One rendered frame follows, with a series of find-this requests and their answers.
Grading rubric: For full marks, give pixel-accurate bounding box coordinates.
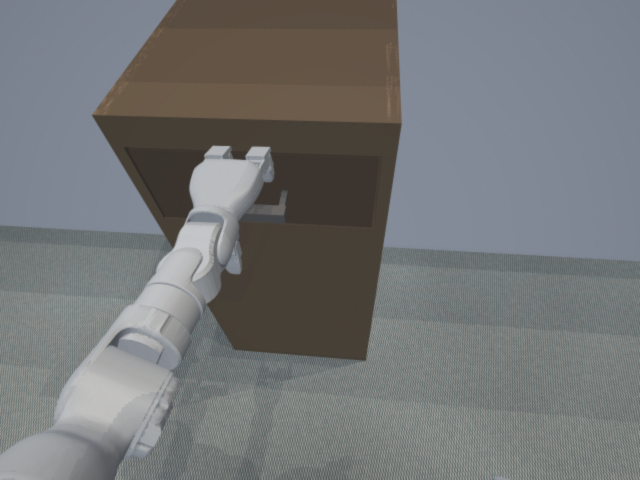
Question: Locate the robot left upper arm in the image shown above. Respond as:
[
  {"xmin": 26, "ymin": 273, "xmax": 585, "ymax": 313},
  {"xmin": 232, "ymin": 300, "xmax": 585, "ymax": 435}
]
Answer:
[{"xmin": 0, "ymin": 345, "xmax": 180, "ymax": 480}]

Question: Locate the left robot hand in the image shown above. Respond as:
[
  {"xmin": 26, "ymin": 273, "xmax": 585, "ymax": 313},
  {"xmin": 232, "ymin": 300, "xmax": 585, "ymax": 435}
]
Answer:
[{"xmin": 189, "ymin": 146, "xmax": 274, "ymax": 274}]

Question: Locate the left robot forearm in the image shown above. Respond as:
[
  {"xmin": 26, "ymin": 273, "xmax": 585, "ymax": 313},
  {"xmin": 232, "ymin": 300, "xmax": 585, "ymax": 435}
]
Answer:
[{"xmin": 53, "ymin": 206, "xmax": 239, "ymax": 426}]

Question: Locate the cabinet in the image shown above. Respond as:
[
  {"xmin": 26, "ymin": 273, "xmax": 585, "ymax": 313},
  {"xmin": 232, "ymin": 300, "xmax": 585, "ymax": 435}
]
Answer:
[{"xmin": 92, "ymin": 0, "xmax": 402, "ymax": 361}]

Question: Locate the drawer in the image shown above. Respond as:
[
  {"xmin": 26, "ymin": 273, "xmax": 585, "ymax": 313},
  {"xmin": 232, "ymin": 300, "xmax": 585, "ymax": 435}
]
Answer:
[{"xmin": 128, "ymin": 147, "xmax": 379, "ymax": 227}]

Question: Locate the handle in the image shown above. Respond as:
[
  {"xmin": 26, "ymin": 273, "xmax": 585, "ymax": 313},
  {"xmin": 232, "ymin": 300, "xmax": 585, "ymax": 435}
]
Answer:
[{"xmin": 240, "ymin": 190, "xmax": 289, "ymax": 224}]

